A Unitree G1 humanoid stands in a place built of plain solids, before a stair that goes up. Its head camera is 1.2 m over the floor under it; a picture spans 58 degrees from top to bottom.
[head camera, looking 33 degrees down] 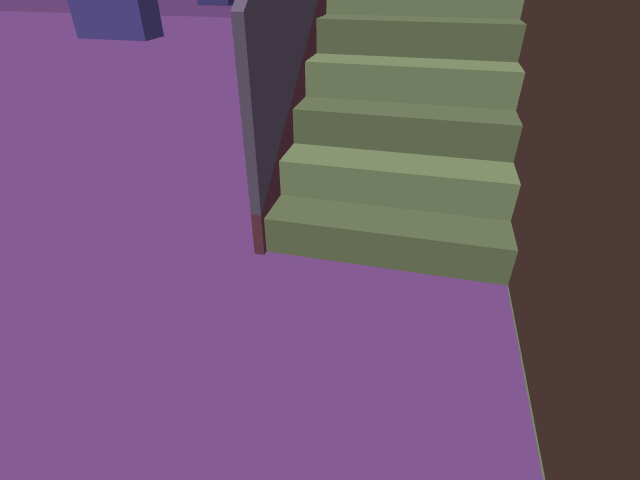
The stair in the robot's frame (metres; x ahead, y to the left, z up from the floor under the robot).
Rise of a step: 0.18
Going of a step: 0.25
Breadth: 1.12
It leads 14 degrees to the right of straight ahead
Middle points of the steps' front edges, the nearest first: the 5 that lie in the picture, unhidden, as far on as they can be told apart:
1.61 -0.28 0.19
1.86 -0.34 0.37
2.10 -0.40 0.55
2.35 -0.46 0.74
2.59 -0.52 0.92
